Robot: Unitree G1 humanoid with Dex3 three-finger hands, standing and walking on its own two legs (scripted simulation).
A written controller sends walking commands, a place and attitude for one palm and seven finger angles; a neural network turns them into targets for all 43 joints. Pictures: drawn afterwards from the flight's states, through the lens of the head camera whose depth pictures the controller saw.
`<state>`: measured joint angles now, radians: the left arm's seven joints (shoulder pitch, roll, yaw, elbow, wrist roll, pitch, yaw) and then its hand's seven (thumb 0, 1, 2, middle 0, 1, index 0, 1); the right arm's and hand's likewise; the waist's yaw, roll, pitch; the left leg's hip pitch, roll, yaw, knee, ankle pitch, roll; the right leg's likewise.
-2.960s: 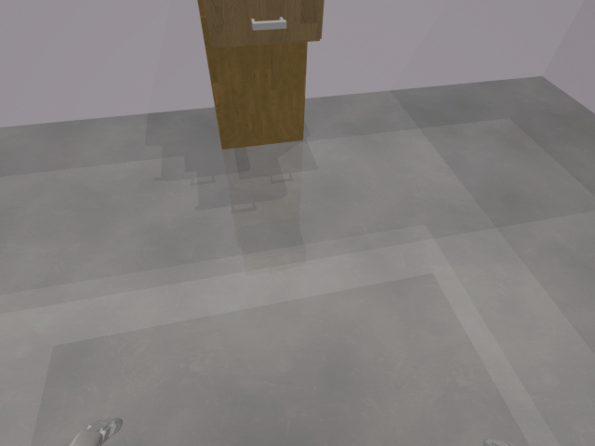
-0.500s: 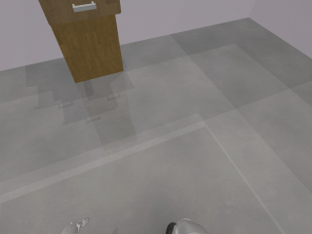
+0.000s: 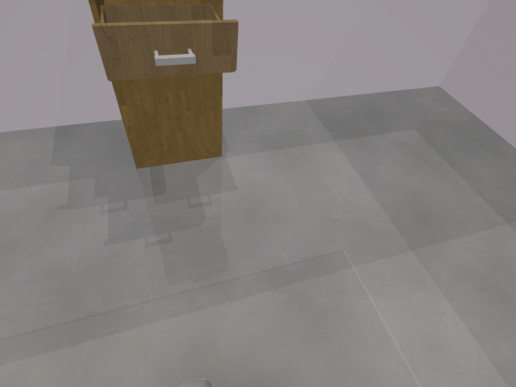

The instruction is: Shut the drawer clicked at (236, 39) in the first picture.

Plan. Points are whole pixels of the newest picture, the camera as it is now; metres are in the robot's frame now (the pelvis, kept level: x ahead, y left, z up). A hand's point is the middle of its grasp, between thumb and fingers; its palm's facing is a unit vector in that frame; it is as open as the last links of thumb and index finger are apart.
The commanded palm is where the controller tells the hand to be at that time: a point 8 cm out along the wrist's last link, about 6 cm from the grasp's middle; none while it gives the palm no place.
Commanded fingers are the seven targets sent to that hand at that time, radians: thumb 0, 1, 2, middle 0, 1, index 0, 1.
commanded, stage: walk to a spot facing it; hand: left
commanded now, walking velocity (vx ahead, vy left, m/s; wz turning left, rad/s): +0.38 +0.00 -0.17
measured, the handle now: (174, 56) +0.96 +0.36 +0.00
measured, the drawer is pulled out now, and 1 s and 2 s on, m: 0.30 0.30 0.30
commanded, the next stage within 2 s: turn to face it in 0.98 s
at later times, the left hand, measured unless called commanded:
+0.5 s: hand (208, 282) +0.33 +0.13 -0.15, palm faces -0.17 -0.97 -0.18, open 7.4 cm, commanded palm none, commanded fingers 0.00 0.90 0.90 -0.20 -0.30 -0.20 -0.30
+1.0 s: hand (232, 278) +0.35 +0.08 -0.15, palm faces +0.06 -0.98 -0.17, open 7.3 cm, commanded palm none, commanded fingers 0.00 0.90 0.90 -0.20 -0.30 -0.20 -0.30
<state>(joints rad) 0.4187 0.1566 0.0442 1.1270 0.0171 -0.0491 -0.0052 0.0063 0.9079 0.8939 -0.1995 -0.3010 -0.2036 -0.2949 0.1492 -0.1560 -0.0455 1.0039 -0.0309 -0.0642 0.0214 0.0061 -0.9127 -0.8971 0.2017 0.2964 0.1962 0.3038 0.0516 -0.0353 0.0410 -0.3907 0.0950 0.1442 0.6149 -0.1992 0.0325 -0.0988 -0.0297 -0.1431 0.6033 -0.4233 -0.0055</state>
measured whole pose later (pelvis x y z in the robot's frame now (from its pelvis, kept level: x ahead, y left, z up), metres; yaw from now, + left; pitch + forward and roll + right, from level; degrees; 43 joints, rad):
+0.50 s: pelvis +0.20 -0.03 +0.01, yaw -8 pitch -1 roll +1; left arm 0.11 0.16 0.06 1.02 0.03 0.00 -0.03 0.01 0.91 0.89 -0.19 -0.30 -0.20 -0.29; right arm 0.50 -0.10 -0.03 1.18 -0.03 -0.07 -0.02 0.01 -0.91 -0.90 0.20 0.30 0.20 0.30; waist -0.07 0.00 0.07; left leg 0.10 0.07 0.30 0.34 -0.40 -0.04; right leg -0.50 -0.08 -0.13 0.66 -0.20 -0.03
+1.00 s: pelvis +0.40 -0.08 +0.02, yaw -2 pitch -1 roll -1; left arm 0.40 0.12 0.03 1.13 0.02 -0.08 0.01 0.00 0.91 0.89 -0.20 -0.30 -0.20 -0.29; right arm 0.14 -0.19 -0.06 1.02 -0.02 0.00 0.03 0.01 -0.91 -0.90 0.20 0.30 0.19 0.30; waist 0.03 0.03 0.02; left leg -0.58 0.14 0.09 0.84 -0.14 -0.02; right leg 0.00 0.01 -0.26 0.32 -0.31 -0.05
